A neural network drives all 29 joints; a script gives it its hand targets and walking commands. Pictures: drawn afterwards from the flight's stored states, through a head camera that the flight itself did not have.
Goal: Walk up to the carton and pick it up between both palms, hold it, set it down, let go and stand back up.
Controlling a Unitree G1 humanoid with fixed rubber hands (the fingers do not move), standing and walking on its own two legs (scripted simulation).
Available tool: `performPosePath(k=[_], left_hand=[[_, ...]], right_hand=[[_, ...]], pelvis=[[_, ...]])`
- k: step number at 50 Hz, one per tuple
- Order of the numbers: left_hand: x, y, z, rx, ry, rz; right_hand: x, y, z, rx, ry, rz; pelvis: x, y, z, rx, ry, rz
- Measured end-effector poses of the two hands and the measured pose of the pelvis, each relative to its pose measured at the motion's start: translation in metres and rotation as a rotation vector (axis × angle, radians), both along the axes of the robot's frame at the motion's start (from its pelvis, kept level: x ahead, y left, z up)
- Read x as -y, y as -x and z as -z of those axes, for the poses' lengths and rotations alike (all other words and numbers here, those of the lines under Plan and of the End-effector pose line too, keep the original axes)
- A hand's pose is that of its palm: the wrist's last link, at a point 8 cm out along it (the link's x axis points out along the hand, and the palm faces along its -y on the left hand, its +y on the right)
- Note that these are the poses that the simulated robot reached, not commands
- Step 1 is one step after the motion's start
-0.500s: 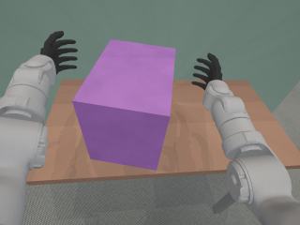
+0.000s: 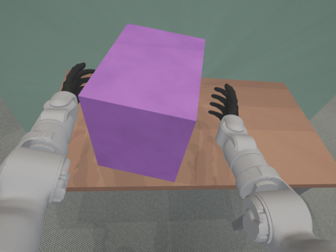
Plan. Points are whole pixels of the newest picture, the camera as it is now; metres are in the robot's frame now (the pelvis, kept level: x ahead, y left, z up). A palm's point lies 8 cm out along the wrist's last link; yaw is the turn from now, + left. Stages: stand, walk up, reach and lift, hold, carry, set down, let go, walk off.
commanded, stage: reach and lift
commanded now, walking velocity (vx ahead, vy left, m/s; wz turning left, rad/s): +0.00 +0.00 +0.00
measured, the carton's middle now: (151, 102) +0.49 -0.02 +0.08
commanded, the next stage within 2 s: none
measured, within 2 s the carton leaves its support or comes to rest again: neither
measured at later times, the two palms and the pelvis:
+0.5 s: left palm (81, 91) +0.50 +0.15 +0.12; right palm (218, 114) +0.41 -0.17 +0.11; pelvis +0.00 +0.01 +0.00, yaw -1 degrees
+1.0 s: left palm (85, 91) +0.50 +0.14 +0.12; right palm (212, 113) +0.41 -0.16 +0.11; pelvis +0.00 +0.01 +0.00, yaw -1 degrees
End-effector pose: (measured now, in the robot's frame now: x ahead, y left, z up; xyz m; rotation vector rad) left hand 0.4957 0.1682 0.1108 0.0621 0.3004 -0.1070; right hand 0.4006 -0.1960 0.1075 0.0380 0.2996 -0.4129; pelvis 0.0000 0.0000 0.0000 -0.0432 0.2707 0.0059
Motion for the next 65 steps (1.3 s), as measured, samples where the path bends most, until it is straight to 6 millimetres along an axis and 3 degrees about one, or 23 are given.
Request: performPosePath(k=[19,31,65], left_hand=[[0.012,-0.004,-0.005,0.016,-0.005,0.030],[0.028,-0.004,-0.006,0.021,-0.001,0.063],[0.034,-0.002,-0.010,0.055,0.006,0.116]], right_hand=[[-0.012,-0.006,0.001,0.018,-0.016,0.010],[-0.036,-0.014,0.000,0.034,-0.027,0.016],[-0.038,-0.011,0.006,0.095,0.025,0.027]], pelvis=[[-0.007,-0.001,0.003,-0.016,0.010,0.005],[-0.010,-0.002,0.001,-0.013,0.012,0.008],[-0.014,-0.013,-0.010,0.090,-0.003,0.003]])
